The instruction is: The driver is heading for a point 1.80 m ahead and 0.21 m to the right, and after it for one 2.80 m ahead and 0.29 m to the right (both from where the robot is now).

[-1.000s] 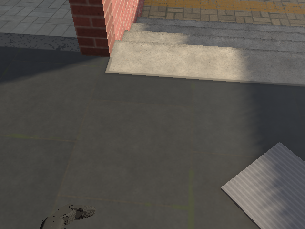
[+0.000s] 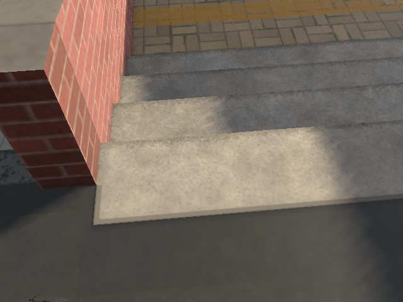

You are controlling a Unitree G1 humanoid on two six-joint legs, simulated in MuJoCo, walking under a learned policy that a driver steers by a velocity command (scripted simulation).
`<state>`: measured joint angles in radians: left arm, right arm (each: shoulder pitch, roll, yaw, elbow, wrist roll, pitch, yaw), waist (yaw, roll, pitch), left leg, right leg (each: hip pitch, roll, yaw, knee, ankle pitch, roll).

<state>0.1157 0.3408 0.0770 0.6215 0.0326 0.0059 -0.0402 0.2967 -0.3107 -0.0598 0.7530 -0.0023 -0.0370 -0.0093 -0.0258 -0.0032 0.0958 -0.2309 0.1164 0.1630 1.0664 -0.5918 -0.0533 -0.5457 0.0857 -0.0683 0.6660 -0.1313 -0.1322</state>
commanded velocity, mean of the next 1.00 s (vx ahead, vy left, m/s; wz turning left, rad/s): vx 0.49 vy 0.00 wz -0.22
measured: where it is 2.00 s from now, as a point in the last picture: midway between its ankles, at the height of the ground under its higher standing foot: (166, 164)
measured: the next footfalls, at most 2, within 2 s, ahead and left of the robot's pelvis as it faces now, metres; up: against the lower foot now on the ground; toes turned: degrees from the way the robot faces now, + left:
left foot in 0.44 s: +0.20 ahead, +0.13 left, +0.00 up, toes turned -34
right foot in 0.78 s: +0.15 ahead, -0.11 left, +0.00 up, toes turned -17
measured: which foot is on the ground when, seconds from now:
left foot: up 0.00-0.42, down 0.44-0.78, up 0.80-1.00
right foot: down 0.00-0.44, up 0.46-0.76, down 0.78-1.00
